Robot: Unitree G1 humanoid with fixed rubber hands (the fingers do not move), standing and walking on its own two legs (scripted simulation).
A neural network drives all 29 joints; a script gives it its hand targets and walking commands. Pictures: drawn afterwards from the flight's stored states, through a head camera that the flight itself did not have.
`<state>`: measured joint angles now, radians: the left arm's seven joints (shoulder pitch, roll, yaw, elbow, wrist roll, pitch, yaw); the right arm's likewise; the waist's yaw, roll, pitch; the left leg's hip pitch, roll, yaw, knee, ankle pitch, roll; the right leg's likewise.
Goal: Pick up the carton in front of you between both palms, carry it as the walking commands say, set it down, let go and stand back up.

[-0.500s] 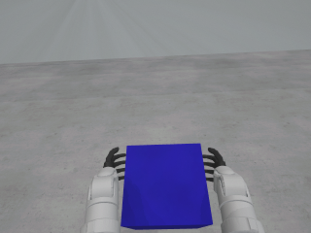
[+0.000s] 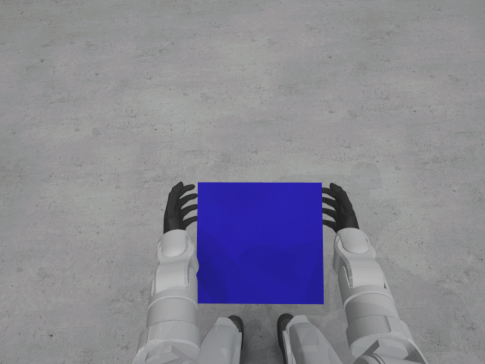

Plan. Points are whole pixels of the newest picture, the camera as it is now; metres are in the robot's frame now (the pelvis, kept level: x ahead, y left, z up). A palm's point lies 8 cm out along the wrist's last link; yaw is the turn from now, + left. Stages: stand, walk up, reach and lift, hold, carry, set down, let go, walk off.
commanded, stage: set down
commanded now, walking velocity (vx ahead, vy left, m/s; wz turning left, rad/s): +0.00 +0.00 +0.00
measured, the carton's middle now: (257, 234) +0.36 +0.01 -0.19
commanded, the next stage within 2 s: none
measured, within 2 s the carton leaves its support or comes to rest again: neither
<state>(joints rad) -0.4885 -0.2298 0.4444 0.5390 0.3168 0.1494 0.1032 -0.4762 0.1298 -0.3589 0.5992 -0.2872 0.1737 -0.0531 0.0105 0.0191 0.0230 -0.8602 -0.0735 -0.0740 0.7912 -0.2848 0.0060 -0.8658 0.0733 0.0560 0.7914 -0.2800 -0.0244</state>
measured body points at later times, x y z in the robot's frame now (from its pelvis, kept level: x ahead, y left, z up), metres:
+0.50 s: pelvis -0.05 -0.01 -0.15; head +0.18 -0.03 +0.24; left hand +0.39 +0.13 -0.22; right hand +0.41 -0.17 -0.24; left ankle +0.04 +0.11 -0.70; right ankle +0.04 -0.10 -0.70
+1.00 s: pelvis -0.06 -0.01 -0.26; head +0.24 -0.04 +0.07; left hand +0.41 +0.12 -0.39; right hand +0.45 -0.18 -0.40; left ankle +0.04 +0.11 -0.70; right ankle +0.04 -0.10 -0.70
